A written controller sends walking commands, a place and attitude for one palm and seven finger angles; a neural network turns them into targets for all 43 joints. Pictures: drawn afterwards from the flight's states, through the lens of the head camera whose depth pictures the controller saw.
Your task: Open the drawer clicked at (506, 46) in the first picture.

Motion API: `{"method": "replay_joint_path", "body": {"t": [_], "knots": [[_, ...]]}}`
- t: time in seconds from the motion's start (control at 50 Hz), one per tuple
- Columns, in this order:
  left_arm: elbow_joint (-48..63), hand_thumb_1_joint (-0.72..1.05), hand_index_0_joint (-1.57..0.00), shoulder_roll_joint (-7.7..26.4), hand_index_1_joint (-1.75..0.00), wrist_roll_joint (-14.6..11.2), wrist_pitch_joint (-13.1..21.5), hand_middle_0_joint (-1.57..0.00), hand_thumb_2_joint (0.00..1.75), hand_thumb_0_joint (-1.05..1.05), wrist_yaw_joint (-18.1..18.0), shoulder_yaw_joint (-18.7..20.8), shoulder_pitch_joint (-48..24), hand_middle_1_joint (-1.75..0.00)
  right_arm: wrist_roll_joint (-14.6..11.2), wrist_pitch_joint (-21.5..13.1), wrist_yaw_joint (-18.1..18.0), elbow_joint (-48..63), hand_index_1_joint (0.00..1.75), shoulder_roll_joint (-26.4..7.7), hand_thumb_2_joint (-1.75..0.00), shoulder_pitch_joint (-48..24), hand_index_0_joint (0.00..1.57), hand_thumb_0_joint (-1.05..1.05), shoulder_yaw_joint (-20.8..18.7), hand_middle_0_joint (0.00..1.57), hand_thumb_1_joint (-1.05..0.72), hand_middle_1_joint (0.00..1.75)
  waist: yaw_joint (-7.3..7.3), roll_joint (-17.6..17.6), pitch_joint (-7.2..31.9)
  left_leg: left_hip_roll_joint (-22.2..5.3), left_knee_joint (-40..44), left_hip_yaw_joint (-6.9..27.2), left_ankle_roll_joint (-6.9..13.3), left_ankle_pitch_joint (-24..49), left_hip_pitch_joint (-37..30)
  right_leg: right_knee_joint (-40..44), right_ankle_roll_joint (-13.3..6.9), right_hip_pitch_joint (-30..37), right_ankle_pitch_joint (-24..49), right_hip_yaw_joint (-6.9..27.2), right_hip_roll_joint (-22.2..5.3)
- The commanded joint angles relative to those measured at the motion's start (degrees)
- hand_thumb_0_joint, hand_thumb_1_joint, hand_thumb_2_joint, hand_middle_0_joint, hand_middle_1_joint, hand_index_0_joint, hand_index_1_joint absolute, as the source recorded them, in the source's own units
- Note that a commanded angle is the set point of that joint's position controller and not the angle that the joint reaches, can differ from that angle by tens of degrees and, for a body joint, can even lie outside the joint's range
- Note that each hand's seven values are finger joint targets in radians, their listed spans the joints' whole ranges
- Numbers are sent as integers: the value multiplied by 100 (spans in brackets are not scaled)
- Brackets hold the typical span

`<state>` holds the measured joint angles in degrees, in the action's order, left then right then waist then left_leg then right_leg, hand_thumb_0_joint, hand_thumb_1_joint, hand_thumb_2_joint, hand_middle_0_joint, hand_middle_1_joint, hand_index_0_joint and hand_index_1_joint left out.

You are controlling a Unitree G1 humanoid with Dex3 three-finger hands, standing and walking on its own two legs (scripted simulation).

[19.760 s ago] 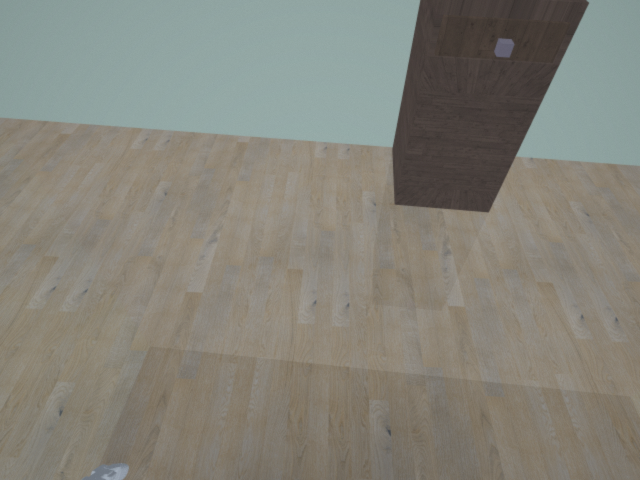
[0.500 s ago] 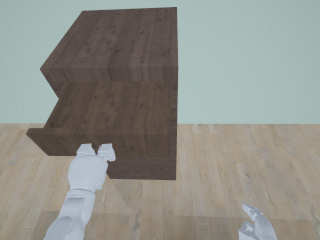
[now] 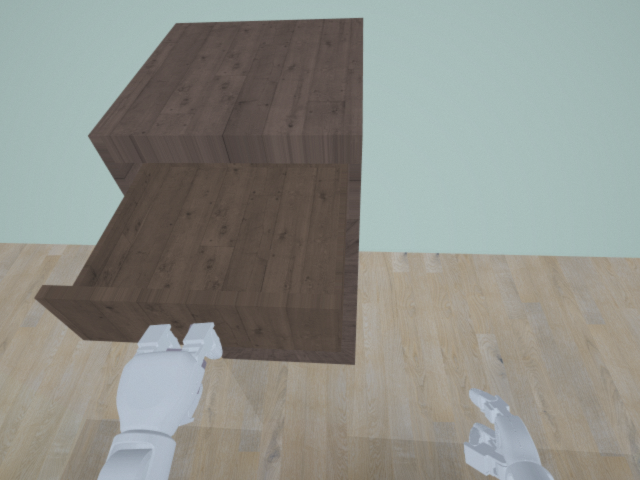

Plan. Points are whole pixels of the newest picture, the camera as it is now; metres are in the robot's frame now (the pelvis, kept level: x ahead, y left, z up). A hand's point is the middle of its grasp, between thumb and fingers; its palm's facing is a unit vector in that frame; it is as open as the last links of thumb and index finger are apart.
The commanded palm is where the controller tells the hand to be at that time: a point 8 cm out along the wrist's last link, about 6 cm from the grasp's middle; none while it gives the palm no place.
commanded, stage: pull the drawer open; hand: left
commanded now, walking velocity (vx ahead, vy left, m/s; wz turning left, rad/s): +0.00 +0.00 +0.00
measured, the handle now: (187, 355) +0.26 +0.20 +0.01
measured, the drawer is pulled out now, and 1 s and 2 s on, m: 0.27 0.30 0.30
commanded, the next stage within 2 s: open the thumb to release the handle in 0.50 s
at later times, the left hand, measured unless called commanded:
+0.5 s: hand (174, 426) +0.18 +0.20 -0.01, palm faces -0.01 -0.12 -0.99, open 7.3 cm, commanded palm +0.13 +0.21 +0.05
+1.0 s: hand (167, 424) +0.18 +0.20 +0.00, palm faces +0.05 -0.10 -0.99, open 10.3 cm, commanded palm +0.15 +0.20 +0.05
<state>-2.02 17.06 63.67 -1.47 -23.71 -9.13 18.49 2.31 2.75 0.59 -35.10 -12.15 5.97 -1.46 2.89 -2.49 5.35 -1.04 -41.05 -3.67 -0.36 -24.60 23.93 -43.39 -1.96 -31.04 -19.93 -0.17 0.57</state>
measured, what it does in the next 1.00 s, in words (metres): stands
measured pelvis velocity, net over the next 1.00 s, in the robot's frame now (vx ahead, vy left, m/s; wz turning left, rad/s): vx -0.01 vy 0.00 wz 0.01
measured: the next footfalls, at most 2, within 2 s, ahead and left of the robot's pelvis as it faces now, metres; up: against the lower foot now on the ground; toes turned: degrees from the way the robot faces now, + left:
none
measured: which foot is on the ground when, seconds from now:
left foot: down 0.00-1.00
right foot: down 0.00-1.00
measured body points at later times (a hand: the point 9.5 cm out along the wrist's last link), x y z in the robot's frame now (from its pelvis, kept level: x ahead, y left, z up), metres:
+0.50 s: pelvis +0.00 +0.00 -0.01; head +0.03 -0.03 +0.44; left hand +0.18 +0.20 +0.05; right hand +0.21 -0.22 -0.11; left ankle -0.04 +0.12 -0.71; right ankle +0.02 -0.10 -0.71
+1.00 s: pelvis -0.01 +0.00 -0.01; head +0.01 -0.04 +0.44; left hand +0.17 +0.21 +0.06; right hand +0.21 -0.21 -0.11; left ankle -0.04 +0.12 -0.71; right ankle +0.02 -0.10 -0.71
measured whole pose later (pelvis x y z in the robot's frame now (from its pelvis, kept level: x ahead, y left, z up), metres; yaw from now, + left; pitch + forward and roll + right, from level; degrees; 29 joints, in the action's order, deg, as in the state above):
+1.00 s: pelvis -0.01 +0.00 -0.01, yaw +1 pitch +7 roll +2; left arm 4.8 16.9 62.4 -3.1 -25.4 -8.7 24.2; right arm 2.6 3.4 0.0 -34.4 -12.5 5.5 -0.5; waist 4.5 -2.8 5.4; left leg -0.7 -45.5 -2.8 -0.5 -25.7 26.9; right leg -47.7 -2.2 -33.8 -21.2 -0.7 0.1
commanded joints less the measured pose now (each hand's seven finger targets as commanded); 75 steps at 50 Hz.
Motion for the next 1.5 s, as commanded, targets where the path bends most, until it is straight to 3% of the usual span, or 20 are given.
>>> {"method": "replay_joint_path", "body": {"t": [0.0, 0.06, 0.18, 0.24, 0.32, 0.38, 0.42, 0.54, 0.56, 0.58, 0.6, 0.64, 0.76, 0.84, 0.92, 0.98, 1.14, 1.18, 1.26, 1.48], "knots": [[1648, 90, -40, 748, -135, -136, 14, -40, 90, 0, -488, 795, 35, -135, 18, -290, -12, 922, 30, -558, -90, -696, 20, 0, -215, 20, -90, 30, 223, 302, 1227, 299, 292, 156, 92, 2137, -140, 456, -73, 1175, 2108, 191, 109], [1819, 90, -40, 717, -135, -122, 36, -40, 90, 0, -524, 759, 198, -135, 33, -271, 3, 943, 30, -555, -90, -726, 20, 0, -207, 20, -90, 30, 230, 130, 1215, 310, 250, 154, 78, 2078, -125, 415, -93, 1080, 2031, 245, 116], [2015, 90, -40, 716, -135, -132, 69, -40, 90, 0, -579, 761, 636, -135, 69, -284, 62, 1015, 30, -561, -90, -732, 20, 0, -206, 20, -90, 30, 217, 332, 1076, 315, 110, 187, 93, 1873, -8, 364, -93, 817, 1749, 319, 126], [2203, 90, -40, 649, -135, -137, 89, -40, 90, 0, -602, 679, 953, -135, 79, -287, 120, 1086, 30, -557, -90, -706, 20, 0, -197, 20, -90, 30, 228, 215, 1131, 298, 25, 217, 83, 1988, -61, 274, -114, 684, 1647, 317, 134], [2341, 90, -40, 886, -135, -205, 130, -40, 90, 0, -619, 956, 1261, -135, 80, -272, 114, 1142, 30, -578, -90, -717, 20, 0, -191, 20, -90, 30, 266, 311, 1100, 323, -14, 223, 89, 1785, 58, 313, -121, 704, 1568, 429, 128], [2289, 90, -40, 817, -135, -219, 136, -40, 90, 0, -618, 924, 1620, -135, 74, -281, 127, 1169, 30, -552, -90, -742, 20, 0, -153, 20, -90, 30, 310, 356, 974, 336, -36, 205, 103, 1681, 204, 273, -112, 689, 1566, 433, 115], [2455, 90, -40, 935, -135, -224, 136, -40, 90, 0, -631, 1046, 1732, -135, 71, -260, 140, 1198, 30, -576, -90, -738, 20, 0, -157, 20, -90, 30, 355, 109, 1137, 326, -41, 207, 80, 1874, 148, 234, -136, 772, 1739, 502, 126], [2410, 90, -40, 947, -135, -228, 139, -40, 90, 0, -705, 1116, 2049, -135, 84, -252, 163, 1209, 30, -565, -90, -679, 20, 0, -133, 20, -90, 30, 329, 182, 1114, 318, -152, 207, 86, 1997, 231, 108, -116, 723, 2044, 519, 121], [2463, 90, -40, 960, -135, -259, 134, -40, 90, 0, -710, 1136, 1971, -135, 76, -231, 168, 1204, 30, -582, -90, -673, 20, 0, -144, 20, -90, 30, 314, 226, 1148, 309, -141, 217, 92, 1968, 282, 97, -109, 775, 2099, 491, 103], [2380, 90, -40, 876, -135, -123, 95, -40, 90, 0, -738, 897, 597, -135, 130, -192, 109, 1046, 30, -645, -90, -714, 20, 0, -149, 20, -90, 30, -12, 266, 1004, 335, -229, 257, 101, 1720, 309, 126, -97, 416, 1963, 548, 97], [2337, 83, -40, 987, -134, -86, 102, -40, 87, 0, -801, 1151, 670, -134, 142, -221, 77, 1102, 30, -595, -90, -636, 20, 0, -217, 20, -90, 30, 137, 200, 1185, 313, -208, 240, 105, 1700, 258, 127, -97, 517, 1823, 493, 96], [2067, 69, -38, 964, -133, -100, 84, -38, 81, 0, -856, 1183, 1174, -133, 107, -259, 46, 1081, 30, -567, -90, -599, 20, 0, -197, 20, -90, 30, 211, 266, 1325, 330, -220, 227, 87, 1804, 198, 96, -104, 617, 1941, 470, 120], [2137, 27, -35, 836, -128, -104, -67, -35, 63, 0, -809, 898, 841, -128, 65, -230, 15, 1052, 30, -583, -90, -726, 20, 0, -200, 20, -90, 30, 187, 239, 1230, 319, -121, 221, 99, 1700, 179, 179, -91, 632, 1703, 351, 104], [1961, -1, -33, 690, -125, -118, -181, -33, 51, 0, -605, 595, 428, -125, 51, -228, -41, 1028, 30, -603, -90, -768, 20, 0, -151, 20, -90, 30, 85, 535, 1009, 324, -29, 227, 148, 1344, 158, 385, -42, 548, 1191, 323, 92], [1800, -29, -32, 746, -122, -110, -172, -32, 39, 0, -422, 609, 252, -122, 11, -238, -120, 1021, 30, -581, -90, -822, 20, 0, -104, 20, -90, 30, 169, 470, 884, 336, 139, 219, 144, 1200, 145, 524, -46, 705, 1004, 292, 90], [1697, -50, -30, 576, -120, -87, -135, -30, 30, 0, -313, 395, 122, -120, 17, -267, -122, 1005, 30, -550, -90, -820, 20, 0, -88, 20, -90, 30, 169, 431, 764, 342, 190, 208, 150, 1109, 122, 576, -31, 664, 838, 231, 76], [1706, -50, -30, 653, -120, -14, 43, -30, 30, 0, -288, 467, 152, -120, 38, -297, -68, 992, 30, -529, -90, -788, 20, 0, -83, 20, -90, 30, 216, 326, 695, 335, 277, 220, 104, 1148, 87, 625, -66, 672, 777, 277, 99], [1516, -50, -30, 333, -120, 27, 24, -30, 30, 0, -308, 121, -107, -120, 48, -288, -44, 966, 30, -514, -90, -796, 20, 0, -84, 20, -90, 30, 102, 438, 534, 342, 236, 230, 117, 984, 193, 632, -50, 490, 585, 212, 83], [1555, -50, -30, 651, -120, 110, 14, -30, 30, 0, -453, 412, -612, -120, 69, -295, -102, 939, 30, -522, -90, -782, 20, 0, -126, 20, -90, 30, 140, 413, 900, 352, 197, 215, 134, 884, 104, 661, -52, 532, 403, 287, 50], [992, -50, -30, 670, -120, -77, -258, -30, 30, 0, -302, 433, -954, -120, -46, -257, -264, 787, 30, -548, -90, -856, 20, 0, -103, 20, -90, 30, 166, 494, 849, 366, 421, 154, 140, 976, 197, 787, 4, 968, 770, 260, 26]]}}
